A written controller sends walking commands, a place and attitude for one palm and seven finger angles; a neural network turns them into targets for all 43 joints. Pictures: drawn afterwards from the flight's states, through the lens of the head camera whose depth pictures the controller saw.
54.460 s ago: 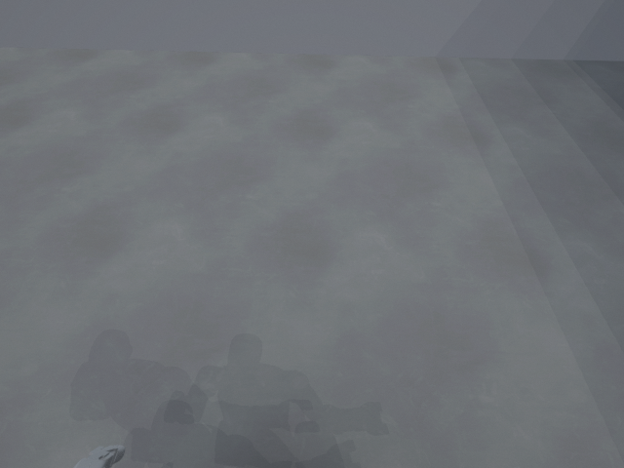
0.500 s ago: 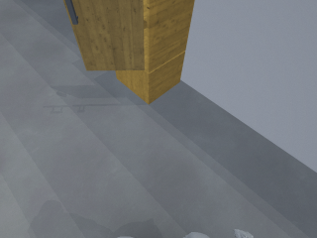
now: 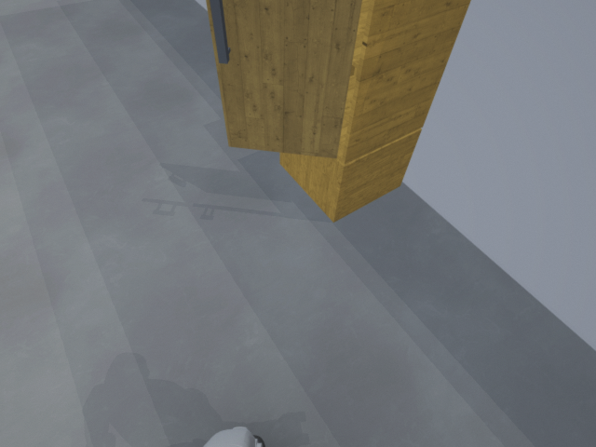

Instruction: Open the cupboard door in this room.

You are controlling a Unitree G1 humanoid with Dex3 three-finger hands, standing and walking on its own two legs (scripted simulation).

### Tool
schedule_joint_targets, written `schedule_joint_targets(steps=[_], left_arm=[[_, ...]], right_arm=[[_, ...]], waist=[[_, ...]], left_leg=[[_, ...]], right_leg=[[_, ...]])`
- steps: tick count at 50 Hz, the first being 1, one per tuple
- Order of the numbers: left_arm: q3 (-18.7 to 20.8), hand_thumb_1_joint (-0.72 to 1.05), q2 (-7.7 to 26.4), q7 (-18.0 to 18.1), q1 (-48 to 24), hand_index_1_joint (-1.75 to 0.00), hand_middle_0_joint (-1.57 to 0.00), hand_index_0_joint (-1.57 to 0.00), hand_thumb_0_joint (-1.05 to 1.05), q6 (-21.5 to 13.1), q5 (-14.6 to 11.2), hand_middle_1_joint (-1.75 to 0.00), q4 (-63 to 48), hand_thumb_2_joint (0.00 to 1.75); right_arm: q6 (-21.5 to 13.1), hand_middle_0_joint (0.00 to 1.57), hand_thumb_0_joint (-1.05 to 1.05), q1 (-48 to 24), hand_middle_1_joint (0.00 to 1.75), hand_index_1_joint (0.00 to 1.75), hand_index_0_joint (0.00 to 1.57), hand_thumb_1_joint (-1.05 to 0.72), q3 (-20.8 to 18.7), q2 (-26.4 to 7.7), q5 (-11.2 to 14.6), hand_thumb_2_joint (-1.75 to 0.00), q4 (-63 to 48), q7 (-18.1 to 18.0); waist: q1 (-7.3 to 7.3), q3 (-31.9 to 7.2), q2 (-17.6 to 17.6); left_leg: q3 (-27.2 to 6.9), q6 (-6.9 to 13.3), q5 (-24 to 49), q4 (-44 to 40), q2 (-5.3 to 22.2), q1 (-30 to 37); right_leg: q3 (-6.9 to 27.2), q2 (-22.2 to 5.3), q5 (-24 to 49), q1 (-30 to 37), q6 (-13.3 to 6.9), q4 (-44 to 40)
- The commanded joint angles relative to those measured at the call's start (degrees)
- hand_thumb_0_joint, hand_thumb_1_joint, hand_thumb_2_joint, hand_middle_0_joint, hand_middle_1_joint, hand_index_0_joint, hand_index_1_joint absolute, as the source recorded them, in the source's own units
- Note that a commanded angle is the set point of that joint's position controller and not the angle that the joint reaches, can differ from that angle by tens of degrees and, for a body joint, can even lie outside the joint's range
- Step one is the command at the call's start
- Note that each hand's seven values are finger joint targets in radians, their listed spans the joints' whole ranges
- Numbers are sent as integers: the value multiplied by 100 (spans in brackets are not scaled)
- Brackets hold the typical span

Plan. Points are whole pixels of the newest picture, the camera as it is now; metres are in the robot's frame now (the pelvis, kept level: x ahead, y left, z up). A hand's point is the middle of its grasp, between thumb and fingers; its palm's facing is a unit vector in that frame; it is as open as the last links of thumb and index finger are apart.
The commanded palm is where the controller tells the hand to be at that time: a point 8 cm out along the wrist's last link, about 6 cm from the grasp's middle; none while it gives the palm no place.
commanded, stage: take the last steps up to it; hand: left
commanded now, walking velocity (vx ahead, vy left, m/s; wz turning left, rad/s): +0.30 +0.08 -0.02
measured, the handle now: (222, 27) +1.02 +0.30 +0.03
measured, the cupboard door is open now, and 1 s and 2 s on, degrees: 49 49 49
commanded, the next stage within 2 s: come to a stop and stand still in 1.02 s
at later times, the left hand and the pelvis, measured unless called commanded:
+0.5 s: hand (203, 341) +0.28 +0.19 -0.14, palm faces -0.03 -0.98 -0.21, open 7.4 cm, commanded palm none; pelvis +0.16 +0.02 +0.00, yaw -2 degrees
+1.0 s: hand (169, 315) +0.33 +0.27 -0.17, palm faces +0.03 -0.99 -0.16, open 7.4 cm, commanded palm none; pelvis +0.33 +0.09 +0.01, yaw -3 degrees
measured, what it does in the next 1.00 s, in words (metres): walks ahead: right foot, then left foot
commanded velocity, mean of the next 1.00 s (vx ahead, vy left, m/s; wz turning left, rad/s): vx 0.27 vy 0.06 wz -0.02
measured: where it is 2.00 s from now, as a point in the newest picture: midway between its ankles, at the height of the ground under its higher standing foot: (281, 376)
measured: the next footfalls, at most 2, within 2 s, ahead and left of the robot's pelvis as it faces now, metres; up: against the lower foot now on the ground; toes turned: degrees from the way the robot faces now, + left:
right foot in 0.44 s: +0.23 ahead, -0.09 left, +0.00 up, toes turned -9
left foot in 0.82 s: +0.42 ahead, +0.18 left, +0.00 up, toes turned +5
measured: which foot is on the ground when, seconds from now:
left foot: down 0.00-0.44, up 0.46-0.80, down 0.82-1.00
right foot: down 0.00-0.00, up 0.02-0.42, down 0.44-0.84, up 0.86-1.00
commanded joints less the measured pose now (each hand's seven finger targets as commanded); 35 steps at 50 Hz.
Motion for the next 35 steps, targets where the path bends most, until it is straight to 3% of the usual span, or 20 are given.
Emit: schedule_joint_targets(steps=[1,2,3,4,6,7,10,13,17,19,20,21,22,23,24,25,26,28,30,35], left_arm=[[124,90,534,-4,-659,-30,-20,-20,0,-38,-75,-30,-854,90],[97,90,538,23,-978,-30,-20,-20,0,-37,-70,-30,-968,90],[98,90,471,13,-1069,-30,-20,-20,0,-29,-63,-30,-869,90],[114,90,502,-23,-995,-30,-20,-20,0,5,-33,-30,-768,90],[104,90,370,-71,-653,-30,-20,-20,0,74,13,-30,-560,90],[101,90,355,-80,-530,-30,-20,-20,0,92,3,-30,-525,90],[98,90,270,-94,-753,-30,-20,-20,0,140,0,-30,-638,90],[99,90,297,-117,-1154,-30,-20,-20,0,136,-4,-30,-828,90],[122,90,399,-122,-1432,-30,-20,-20,0,99,5,-30,-1000,90],[142,90,441,-119,-1211,-30,-20,-20,0,64,10,-30,-925,90],[172,90,552,-101,-871,-30,-20,-20,0,21,18,-30,-830,90],[250,90,851,-72,-295,-30,-20,-20,0,-49,36,-30,-659,90],[362,90,1386,-25,388,-30,-20,-20,0,-98,27,-30,-454,90],[363,90,1445,27,573,-30,-20,-20,0,-107,-62,-30,-432,90],[294,90,1208,68,159,-30,-20,-20,0,-114,-64,-30,-495,90],[220,90,968,79,-131,-30,-20,-20,0,-132,-69,-30,-563,90],[167,90,776,85,-312,-30,-20,-20,0,-184,-75,-30,-601,90],[147,90,650,85,-406,-30,-20,-20,0,-257,-58,-30,-560,90],[165,90,568,66,-331,-30,-20,-20,0,-303,-38,-30,-470,90],[188,90,928,23,-247,-30,-20,-20,0,-263,-24,-30,-223,90]], right_arm=[[-223,20,0,2362,30,30,20,-90,-373,-1511,-42,-90,255,-335],[-241,20,0,1982,30,30,20,-90,-322,-1374,-37,-90,160,-352],[-272,20,0,1468,30,30,20,-90,-262,-1076,-21,-90,28,-387],[-306,20,0,1109,30,30,20,-90,-165,-736,-29,-90,-68,-391],[-410,20,0,908,30,30,20,-90,-77,-466,-31,-90,-63,-403],[-446,20,0,901,30,30,20,-90,-76,-469,-27,-90,-36,-407],[-467,20,0,940,30,30,20,-90,-124,-421,-30,-90,26,-381],[-446,20,0,1029,30,30,20,-90,-103,-464,-33,-90,133,-349],[-423,20,0,1169,30,30,20,-90,-100,-512,-53,-90,259,-314],[-409,20,0,1147,30,30,20,-90,-69,-500,-47,-90,328,-325],[-412,20,0,1168,30,30,20,-90,-35,-404,-19,-90,364,-328],[-434,20,0,1175,30,30,20,-90,-1,-265,34,-90,346,-312],[-451,20,0,1237,30,30,20,-90,21,-79,63,-90,212,-256],[-398,20,0,1002,30,30,20,-90,-22,-362,22,-90,134,-274],[-379,20,0,650,30,30,20,-90,-62,-349,13,-90,111,-274],[-354,20,0,525,30,30,20,-90,-55,-246,15,-90,115,-268],[-317,20,0,643,30,30,20,-90,-35,-129,1,-90,188,-250],[-262,20,0,843,30,30,20,-90,-10,69,-4,-90,300,-210],[-217,20,0,803,30,30,20,-90,-14,205,0,-90,274,-172],[-276,20,0,267,30,30,20,-90,-13,195,15,-90,5,-61]], waist=[[-1147,-1338,1788],[-962,-1060,1272],[-764,-677,1445],[-579,-276,1330],[-300,-184,976],[-218,-384,875],[-167,-291,526],[-201,3,578],[-219,55,419],[-72,16,307],[51,-144,144],[274,-455,-356],[441,-692,-1585],[486,-713,-1449],[351,-301,-1047],[170,-103,-554],[9,-195,-341],[-155,-284,-333],[-172,-258,-385],[-35,-136,-561]], left_leg=[[-2978,1246,-105,-1749,2128,3362],[-3051,1288,-803,-1934,2196,2676],[-2767,1263,-1078,-2074,2023,2043],[-2363,1146,-1076,-2237,1840,1418],[-1656,1008,-374,-2348,1539,1012],[-1499,1030,-33,-2330,1484,1115],[-1108,1137,107,-2497,1436,1073],[-1015,1147,-166,-2653,1414,963],[-997,1120,-318,-2431,1423,1023],[-781,924,-149,-1900,1221,958],[-565,723,-1,-1285,923,779],[-111,459,24,-108,417,138],[355,147,-993,1450,-264,-1159],[-242,102,-1820,2661,-78,-1385],[-657,96,-1290,3121,141,-1626],[-764,39,-784,3166,302,-1589],[-774,-33,-392,3000,415,-1404],[-565,-145,-129,2479,471,-1027],[-359,-214,92,1865,428,-836],[-52,-181,312,517,238,-426]], right_leg=[[353,712,-1120,-3475,-528,4133],[670,533,-779,-3690,-660,4819],[824,336,-289,-3820,-685,4914],[868,203,89,-3650,-683,4773],[803,178,395,-3194,-650,4220],[767,218,481,-3043,-633,3968],[685,249,763,-2819,-594,2888],[611,341,957,-2553,-591,1966],[505,535,933,-2011,-598,1157],[352,684,1129,-1345,-607,508],[420,723,1176,-661,-671,30],[1181,212,914,421,-928,-380],[3101,-1155,1066,1516,-1557,-1110],[3815,-1658,863,1122,-1934,-1586],[3505,-1483,897,543,-1891,-1665],[2968,-1275,1172,161,-1755,-1689],[2346,-1070,1682,-41,-1607,-1713],[1477,-784,2469,-287,-1464,-1689],[1154,-626,2679,-402,-1438,-1734],[955,-592,2019,-443,-1369,-1654]])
